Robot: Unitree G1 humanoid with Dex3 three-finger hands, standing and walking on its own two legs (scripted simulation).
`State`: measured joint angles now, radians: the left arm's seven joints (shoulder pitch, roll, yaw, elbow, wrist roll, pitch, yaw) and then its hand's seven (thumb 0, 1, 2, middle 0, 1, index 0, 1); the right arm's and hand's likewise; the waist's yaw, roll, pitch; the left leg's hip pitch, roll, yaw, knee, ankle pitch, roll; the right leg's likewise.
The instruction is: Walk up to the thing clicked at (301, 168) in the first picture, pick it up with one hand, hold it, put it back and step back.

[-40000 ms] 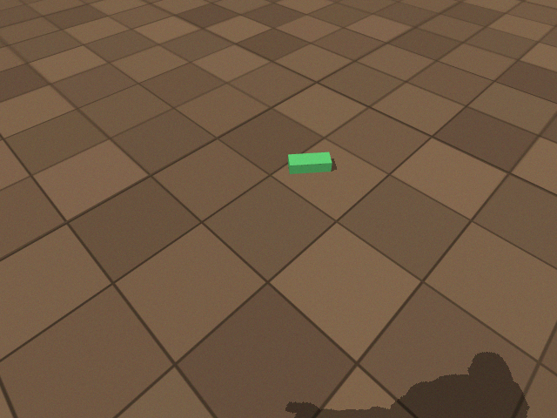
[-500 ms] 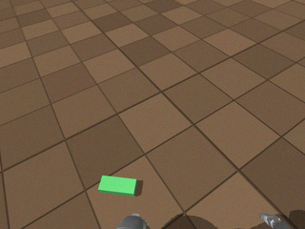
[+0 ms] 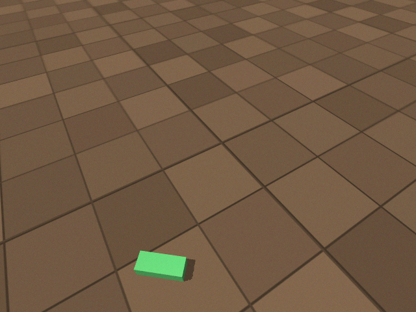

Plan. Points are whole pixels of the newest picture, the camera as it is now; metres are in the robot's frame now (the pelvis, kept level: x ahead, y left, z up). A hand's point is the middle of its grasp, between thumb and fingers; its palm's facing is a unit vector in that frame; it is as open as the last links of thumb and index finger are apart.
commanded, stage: walk up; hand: left
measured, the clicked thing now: (161, 265) +0.49 +0.25 -0.73
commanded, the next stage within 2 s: stand in 1.06 s
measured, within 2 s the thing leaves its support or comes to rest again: neither
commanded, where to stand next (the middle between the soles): +0.08 +0.04 m, yaw -4 degrees
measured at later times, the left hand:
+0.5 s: hand out of the picture +0.10 +0.27 -0.13, palm faces +0.01 -0.93 -0.37, open 7.4 cm
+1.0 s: hand out of the picture +0.08 +0.27 -0.14, palm faces +0.02 -0.94 -0.35, open 7.4 cm
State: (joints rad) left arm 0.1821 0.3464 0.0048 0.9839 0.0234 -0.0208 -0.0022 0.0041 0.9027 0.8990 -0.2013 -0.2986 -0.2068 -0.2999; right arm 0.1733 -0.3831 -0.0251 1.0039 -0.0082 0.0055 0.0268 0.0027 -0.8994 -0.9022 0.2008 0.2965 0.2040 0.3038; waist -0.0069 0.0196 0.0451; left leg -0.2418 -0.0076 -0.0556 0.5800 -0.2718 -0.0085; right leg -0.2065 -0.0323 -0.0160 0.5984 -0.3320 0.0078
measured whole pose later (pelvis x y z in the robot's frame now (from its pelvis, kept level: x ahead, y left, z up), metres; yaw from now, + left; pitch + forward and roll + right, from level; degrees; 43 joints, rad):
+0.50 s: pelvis +0.01 +0.01 +0.02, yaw +1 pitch -3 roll +0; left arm 0.09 0.36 0.01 1.11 0.01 -0.02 0.00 0.00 0.90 0.90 -0.20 -0.30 -0.20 -0.30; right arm 0.09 -0.36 -0.01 1.11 0.00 -0.01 0.02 0.00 -0.90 -0.90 0.20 0.30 0.20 0.30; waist 0.01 0.02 0.05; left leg -0.16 -0.01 -0.07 0.41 -0.20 -0.01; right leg -0.09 -0.04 -0.03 0.37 -0.23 0.03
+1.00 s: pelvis +0.02 +0.01 +0.02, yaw +2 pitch -2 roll +0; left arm 0.10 0.35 0.02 1.14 0.02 -0.02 0.00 0.00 0.90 0.90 -0.20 -0.30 -0.20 -0.30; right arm 0.11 -0.35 -0.01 1.13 -0.01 0.00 0.02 0.00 -0.90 -0.90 0.20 0.30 0.20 0.30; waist 0.00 0.01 0.05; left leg -0.15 -0.01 -0.08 0.37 -0.18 -0.01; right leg -0.07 -0.04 -0.05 0.33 -0.21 0.03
